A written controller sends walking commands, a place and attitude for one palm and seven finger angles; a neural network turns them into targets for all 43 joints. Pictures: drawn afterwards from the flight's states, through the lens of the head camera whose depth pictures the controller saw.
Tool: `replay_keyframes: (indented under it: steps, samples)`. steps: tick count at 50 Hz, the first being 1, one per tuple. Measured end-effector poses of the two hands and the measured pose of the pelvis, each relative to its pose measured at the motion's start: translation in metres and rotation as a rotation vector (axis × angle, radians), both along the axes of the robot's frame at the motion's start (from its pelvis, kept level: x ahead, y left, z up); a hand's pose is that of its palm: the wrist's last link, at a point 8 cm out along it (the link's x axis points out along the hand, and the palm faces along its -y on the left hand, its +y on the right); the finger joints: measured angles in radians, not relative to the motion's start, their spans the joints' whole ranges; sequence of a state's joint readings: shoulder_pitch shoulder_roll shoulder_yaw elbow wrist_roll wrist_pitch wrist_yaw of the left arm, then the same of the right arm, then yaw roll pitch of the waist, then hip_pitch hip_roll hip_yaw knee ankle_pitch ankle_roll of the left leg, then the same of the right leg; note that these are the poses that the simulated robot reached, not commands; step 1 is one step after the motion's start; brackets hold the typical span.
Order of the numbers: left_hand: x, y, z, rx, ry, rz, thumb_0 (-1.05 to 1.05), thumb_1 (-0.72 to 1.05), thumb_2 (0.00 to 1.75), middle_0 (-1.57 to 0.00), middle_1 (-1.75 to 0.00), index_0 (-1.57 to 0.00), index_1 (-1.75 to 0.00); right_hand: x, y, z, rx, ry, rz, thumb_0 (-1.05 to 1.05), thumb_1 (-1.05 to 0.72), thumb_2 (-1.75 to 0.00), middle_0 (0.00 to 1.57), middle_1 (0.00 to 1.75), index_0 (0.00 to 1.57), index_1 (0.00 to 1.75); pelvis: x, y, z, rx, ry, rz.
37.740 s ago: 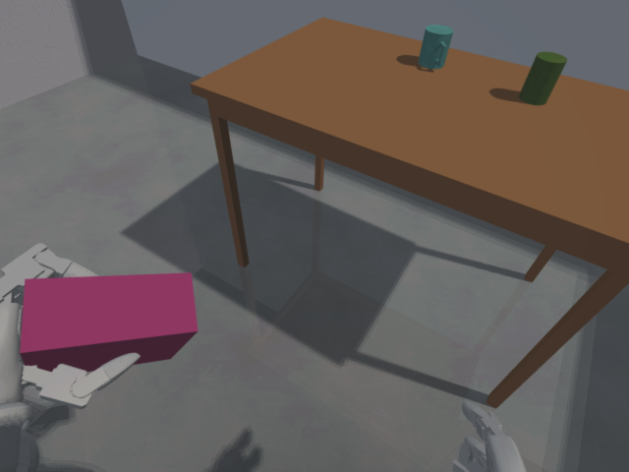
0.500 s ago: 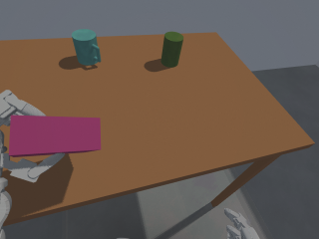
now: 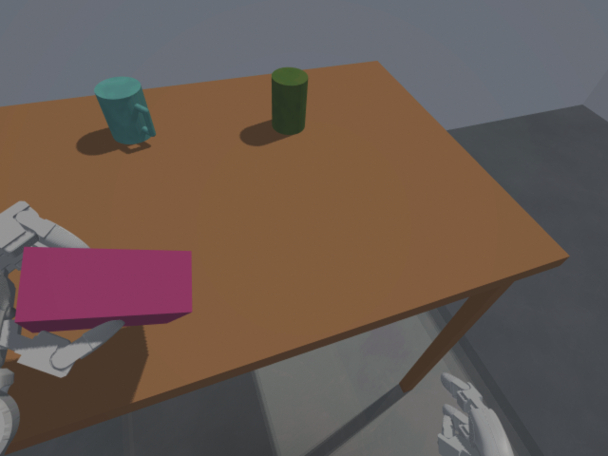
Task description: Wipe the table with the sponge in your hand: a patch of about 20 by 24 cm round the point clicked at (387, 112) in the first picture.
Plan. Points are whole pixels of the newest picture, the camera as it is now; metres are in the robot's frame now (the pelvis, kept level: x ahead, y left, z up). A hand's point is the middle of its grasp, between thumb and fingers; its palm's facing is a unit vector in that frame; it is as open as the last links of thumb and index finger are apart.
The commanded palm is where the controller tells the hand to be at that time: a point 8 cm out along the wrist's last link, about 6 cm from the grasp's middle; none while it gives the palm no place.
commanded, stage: come to a stop and stand still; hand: left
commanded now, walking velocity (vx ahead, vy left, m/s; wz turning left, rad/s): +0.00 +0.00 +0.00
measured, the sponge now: (134, 292) +0.24 +0.20 +0.14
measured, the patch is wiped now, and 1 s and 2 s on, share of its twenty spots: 0.00 0.00 0.00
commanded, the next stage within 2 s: look again from close up in 0.50 s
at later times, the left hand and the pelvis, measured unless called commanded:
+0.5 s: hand (62, 321) +0.20 +0.23 +0.17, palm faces +0.38 -0.87 -0.33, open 9.9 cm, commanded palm +0.14 +0.27 +0.18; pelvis -0.02 -0.01 +0.00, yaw +0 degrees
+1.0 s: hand (49, 264) +0.24 +0.26 +0.19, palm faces +0.34 -0.82 -0.45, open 9.9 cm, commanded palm +0.16 +0.29 +0.18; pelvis +0.01 +0.01 +0.00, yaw +0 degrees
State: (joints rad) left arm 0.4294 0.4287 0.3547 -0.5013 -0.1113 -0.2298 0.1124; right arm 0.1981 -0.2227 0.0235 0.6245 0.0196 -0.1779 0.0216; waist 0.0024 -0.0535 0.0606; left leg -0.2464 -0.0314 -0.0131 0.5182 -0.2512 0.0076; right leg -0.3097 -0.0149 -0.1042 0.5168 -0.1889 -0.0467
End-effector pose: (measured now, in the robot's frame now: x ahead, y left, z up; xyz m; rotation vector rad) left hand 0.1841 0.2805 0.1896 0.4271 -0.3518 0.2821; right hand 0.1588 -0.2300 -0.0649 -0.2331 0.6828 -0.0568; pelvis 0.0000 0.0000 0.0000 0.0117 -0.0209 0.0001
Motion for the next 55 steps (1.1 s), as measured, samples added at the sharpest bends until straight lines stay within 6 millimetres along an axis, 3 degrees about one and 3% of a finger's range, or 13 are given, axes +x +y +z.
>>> replay_keyframes:
  steps: [6,15,21,28,40,48,51,55]
  samples:
    - [-0.015,0.004,0.009,0.017,-0.002,0.070,-0.01,-0.50,1.07,-0.76,-1.37,-0.77,-1.36,-0.011,-0.016,-0.004,0.013,-0.004,-0.047,0.01,-0.90,-0.90,0.20,0.30,0.20,0.30,-0.004,-0.008,0.001,0.003,-0.006,-0.001]
    - [-0.029,-0.007,-0.025,-0.104,0.101,0.104,-0.01,-0.50,1.07,-0.76,-1.37,-0.77,-1.36,-0.026,-0.016,-0.006,0.017,-0.002,-0.029,0.01,-0.90,-0.90,0.20,0.30,0.20,0.30,-0.017,-0.015,0.002,-0.004,-0.012,0.002]
    - [-0.028,-0.013,-0.020,-0.083,0.078,0.067,-0.01,-0.50,1.07,-0.76,-1.37,-0.77,-1.36,-0.029,-0.011,-0.004,0.007,-0.007,-0.015,0.01,-0.90,-0.90,0.20,0.30,0.20,0.30,-0.022,-0.017,0.001,-0.008,-0.013,0.003]
    - [-0.027,-0.004,-0.005,-0.038,0.039,0.068,-0.01,-0.50,1.07,-0.76,-1.37,-0.77,-1.36,-0.028,-0.005,-0.004,0.015,-0.014,-0.034,0.01,-0.90,-0.90,0.21,0.30,0.20,0.30,-0.020,-0.010,0.002,-0.012,-0.008,-0.004]
    - [-0.009,0.008,-0.021,-0.074,0.109,0.071,-0.01,-0.50,1.07,-0.76,-1.37,-0.77,-1.36,-0.010,0.011,0.002,0.001,-0.007,-0.025,0.01,-0.90,-0.90,0.21,0.30,0.20,0.30,-0.006,0.004,0.005,-0.011,-0.003,-0.012]
    - [0.008,0.011,-0.007,-0.035,0.083,0.042,-0.01,-0.50,1.07,-0.76,-1.37,-0.77,-1.36,0.015,0.020,0.008,0.013,-0.039,-0.030,0.01,-0.90,-0.90,0.21,0.30,0.20,0.30,0.007,0.012,0.007,-0.012,-0.002,-0.017]
    - [0.026,0.023,0.025,0.145,0.004,0.038,-0.01,-0.50,1.07,-0.76,-1.37,-0.77,-1.36,0.022,0.025,0.004,-0.016,-0.027,0.022,0.01,-0.90,-0.90,0.21,0.30,0.20,0.30,0.009,0.012,0.003,-0.013,0.000,0.006]
    - [0.042,0.041,0.050,0.088,0.001,0.104,-0.01,-0.50,1.07,-0.76,-1.37,-0.77,-1.36,0.038,0.028,-0.003,0.021,-0.026,0.044,0.01,-0.90,-0.90,0.21,0.30,0.20,0.30,0.017,0.016,0.001,-0.010,-0.011,-0.030]
